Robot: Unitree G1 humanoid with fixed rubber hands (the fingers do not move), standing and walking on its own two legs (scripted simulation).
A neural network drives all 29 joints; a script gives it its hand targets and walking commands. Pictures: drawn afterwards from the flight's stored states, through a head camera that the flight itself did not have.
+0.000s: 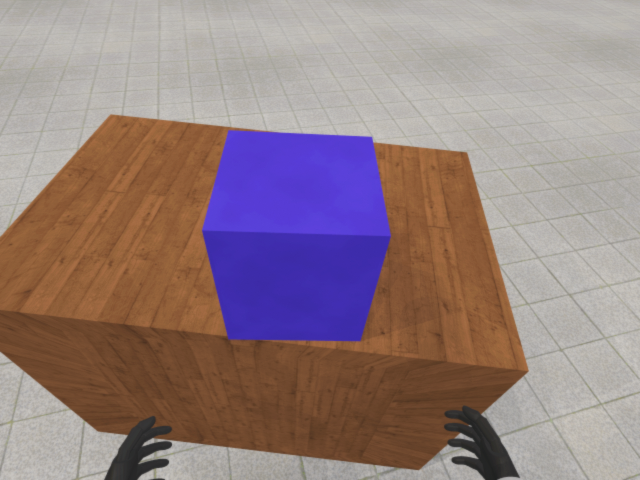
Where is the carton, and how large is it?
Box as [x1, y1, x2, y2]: [202, 130, 390, 340]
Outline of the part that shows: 228,130 202,228 228,338 360,340 390,237 371,137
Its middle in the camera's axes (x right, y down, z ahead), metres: -0.04 +0.00 +0.59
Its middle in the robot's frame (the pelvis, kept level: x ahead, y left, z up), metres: +0.45 +0.05 +0.03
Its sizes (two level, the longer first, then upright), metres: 0.210 0.200 0.250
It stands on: a pedestal, 0.69 m high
